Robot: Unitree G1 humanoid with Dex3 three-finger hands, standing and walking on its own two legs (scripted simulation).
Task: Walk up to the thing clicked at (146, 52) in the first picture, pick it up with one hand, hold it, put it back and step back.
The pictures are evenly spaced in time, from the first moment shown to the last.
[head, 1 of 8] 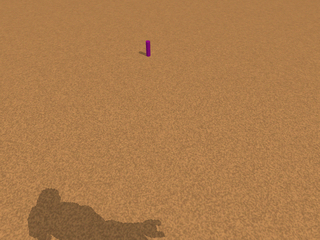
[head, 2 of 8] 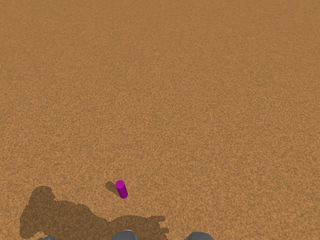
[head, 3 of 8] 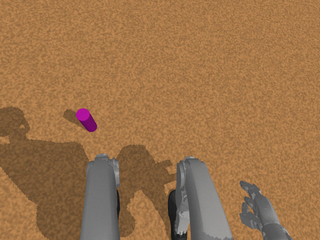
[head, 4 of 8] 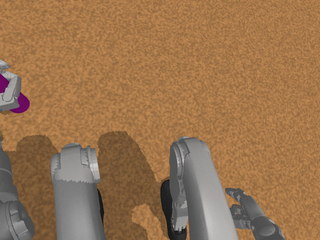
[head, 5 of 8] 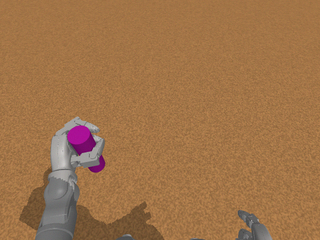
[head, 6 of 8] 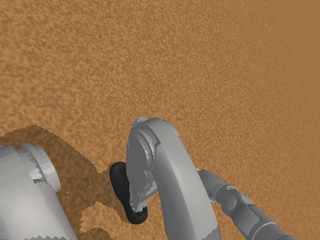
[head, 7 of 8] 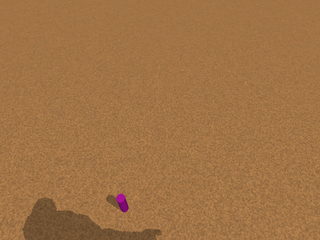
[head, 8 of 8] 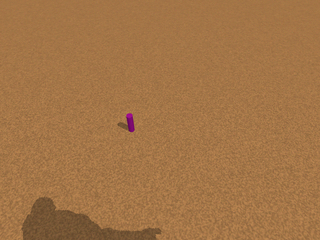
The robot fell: no
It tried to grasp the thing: yes
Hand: left
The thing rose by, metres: 0.68
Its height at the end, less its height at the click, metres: +0.00
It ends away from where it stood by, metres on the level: 0.02
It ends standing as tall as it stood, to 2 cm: yes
